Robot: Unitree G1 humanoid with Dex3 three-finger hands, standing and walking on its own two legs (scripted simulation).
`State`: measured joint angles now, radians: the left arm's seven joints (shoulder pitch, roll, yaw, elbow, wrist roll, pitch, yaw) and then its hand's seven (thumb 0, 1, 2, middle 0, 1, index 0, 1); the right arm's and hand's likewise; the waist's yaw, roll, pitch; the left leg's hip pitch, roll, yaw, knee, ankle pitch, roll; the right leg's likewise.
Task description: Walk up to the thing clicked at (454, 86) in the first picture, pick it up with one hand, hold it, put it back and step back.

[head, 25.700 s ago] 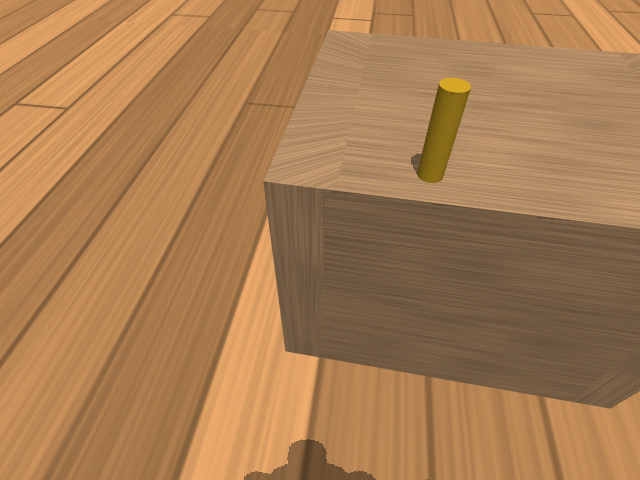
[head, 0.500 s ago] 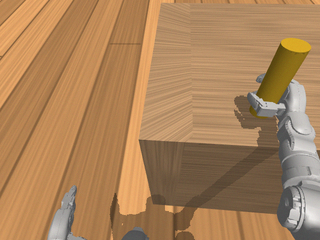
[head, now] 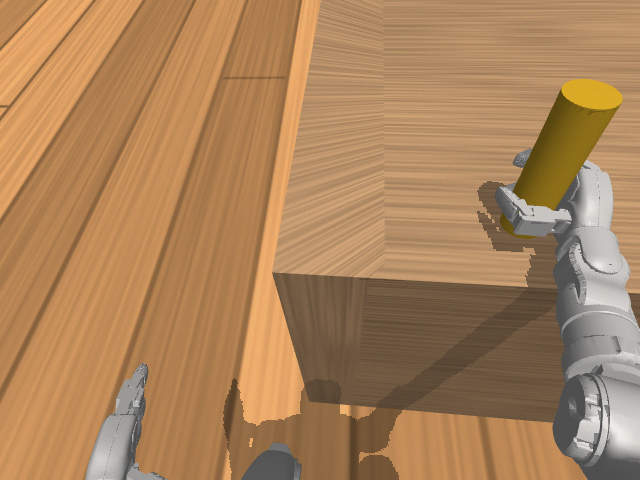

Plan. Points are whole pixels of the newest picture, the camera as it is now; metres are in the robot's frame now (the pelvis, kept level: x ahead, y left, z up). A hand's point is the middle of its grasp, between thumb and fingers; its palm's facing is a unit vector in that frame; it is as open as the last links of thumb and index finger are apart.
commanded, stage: lower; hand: right
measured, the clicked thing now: (549, 169) +0.47 -0.20 +0.13
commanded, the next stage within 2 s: loosen in 0.18 s
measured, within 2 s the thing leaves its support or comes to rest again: rests again in 0.06 s
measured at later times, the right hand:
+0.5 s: hand (525, 202) +0.46 -0.19 +0.08, palm faces +0.12 +0.99 +0.03, open 7.4 cm
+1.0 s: hand (523, 202) +0.47 -0.19 +0.07, palm faces +0.11 +0.99 +0.03, open 14.1 cm
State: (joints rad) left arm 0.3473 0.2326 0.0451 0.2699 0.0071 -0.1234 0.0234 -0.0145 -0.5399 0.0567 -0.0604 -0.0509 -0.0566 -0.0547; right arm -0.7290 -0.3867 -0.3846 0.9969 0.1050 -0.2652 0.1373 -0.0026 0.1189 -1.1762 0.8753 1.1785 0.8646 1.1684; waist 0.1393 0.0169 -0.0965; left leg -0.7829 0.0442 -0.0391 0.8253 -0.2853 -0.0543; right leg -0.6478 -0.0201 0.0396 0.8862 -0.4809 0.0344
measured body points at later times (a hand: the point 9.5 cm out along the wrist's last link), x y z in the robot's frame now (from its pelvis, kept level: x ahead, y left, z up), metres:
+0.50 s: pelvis +0.00 +0.01 -0.01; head +0.08 -0.01 +0.43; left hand +0.14 +0.27 -0.04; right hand +0.45 -0.24 +0.08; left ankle +0.06 +0.15 -0.69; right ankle -0.03 -0.14 -0.69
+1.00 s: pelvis +0.00 +0.00 -0.01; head +0.08 -0.01 +0.43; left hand +0.15 +0.27 -0.04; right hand +0.45 -0.24 +0.08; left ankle +0.06 +0.15 -0.69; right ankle -0.03 -0.14 -0.69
